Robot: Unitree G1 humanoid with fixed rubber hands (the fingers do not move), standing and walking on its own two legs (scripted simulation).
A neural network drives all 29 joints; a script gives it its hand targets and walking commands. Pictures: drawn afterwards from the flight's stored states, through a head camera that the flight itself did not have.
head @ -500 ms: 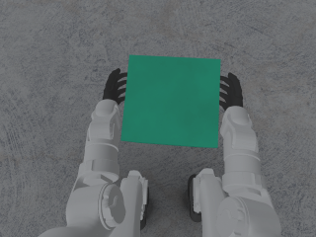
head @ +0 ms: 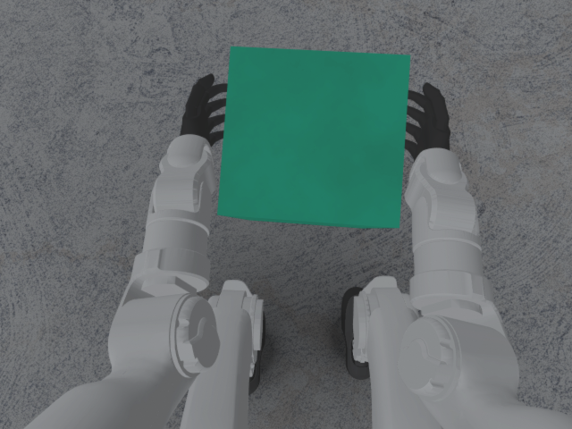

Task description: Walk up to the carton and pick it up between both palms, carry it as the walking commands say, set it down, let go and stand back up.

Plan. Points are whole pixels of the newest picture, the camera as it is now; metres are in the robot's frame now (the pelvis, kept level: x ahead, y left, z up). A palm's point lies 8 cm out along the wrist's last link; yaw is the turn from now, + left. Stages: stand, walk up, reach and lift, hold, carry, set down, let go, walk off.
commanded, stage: set down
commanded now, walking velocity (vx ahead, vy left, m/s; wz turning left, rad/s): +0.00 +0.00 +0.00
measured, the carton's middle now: (310, 157) +0.49 -0.01 -0.17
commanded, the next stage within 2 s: none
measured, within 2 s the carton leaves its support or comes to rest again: neither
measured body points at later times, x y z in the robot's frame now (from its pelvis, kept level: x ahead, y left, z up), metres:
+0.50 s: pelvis -0.01 +0.00 -0.06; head +0.32 +0.00 +0.24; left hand +0.53 +0.14 -0.19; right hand +0.50 -0.16 -0.19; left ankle +0.09 +0.13 -0.46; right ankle +0.12 -0.13 -0.46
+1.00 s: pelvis +0.00 +0.00 -0.11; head +0.35 +0.02 +0.17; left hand +0.54 +0.14 -0.27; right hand +0.54 -0.16 -0.25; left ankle +0.09 +0.13 -0.46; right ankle +0.12 -0.13 -0.46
